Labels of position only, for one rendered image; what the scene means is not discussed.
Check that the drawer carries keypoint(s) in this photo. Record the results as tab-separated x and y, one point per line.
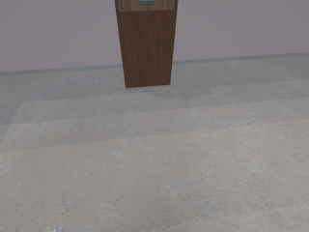
135	5

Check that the cabinet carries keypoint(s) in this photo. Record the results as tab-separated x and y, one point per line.
147	45

